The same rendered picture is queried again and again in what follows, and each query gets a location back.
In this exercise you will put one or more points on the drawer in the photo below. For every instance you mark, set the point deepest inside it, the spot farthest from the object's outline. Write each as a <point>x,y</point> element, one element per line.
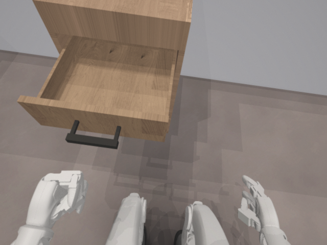
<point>104,84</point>

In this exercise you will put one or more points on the robot right thigh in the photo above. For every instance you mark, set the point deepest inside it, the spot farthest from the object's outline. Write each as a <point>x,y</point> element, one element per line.
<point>204,225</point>

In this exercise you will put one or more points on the handle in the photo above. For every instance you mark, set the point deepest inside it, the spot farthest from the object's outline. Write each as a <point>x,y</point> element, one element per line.
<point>93,141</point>

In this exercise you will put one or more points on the left robot hand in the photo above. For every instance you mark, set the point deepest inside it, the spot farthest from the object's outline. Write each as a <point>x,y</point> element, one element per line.
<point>66,188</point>

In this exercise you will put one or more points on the right robot forearm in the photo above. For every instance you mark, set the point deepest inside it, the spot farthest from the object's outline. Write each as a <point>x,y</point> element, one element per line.
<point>272,236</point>

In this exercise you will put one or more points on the cabinet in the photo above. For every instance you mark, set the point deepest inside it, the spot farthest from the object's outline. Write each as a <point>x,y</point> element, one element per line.
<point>156,23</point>

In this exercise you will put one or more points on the left robot forearm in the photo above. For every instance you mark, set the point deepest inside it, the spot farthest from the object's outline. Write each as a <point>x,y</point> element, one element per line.
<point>33,235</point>

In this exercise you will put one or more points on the right robot shin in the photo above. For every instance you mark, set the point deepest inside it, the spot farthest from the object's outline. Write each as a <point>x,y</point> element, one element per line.
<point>188,238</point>

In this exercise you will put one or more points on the right robot hand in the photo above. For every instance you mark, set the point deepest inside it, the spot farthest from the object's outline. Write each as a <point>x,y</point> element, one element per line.
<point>262,212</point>

